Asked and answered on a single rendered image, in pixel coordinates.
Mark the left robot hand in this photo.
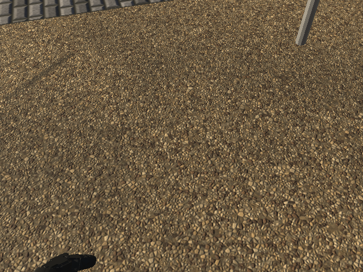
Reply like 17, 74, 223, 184
33, 253, 96, 272

